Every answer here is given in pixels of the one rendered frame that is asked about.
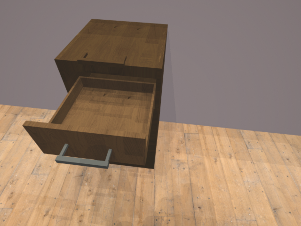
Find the cabinet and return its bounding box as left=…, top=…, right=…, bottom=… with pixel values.
left=54, top=19, right=168, bottom=169

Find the handle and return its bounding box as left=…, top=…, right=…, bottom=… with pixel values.
left=77, top=57, right=125, bottom=68
left=55, top=144, right=112, bottom=169

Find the drawer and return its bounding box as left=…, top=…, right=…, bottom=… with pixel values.
left=22, top=76, right=156, bottom=166

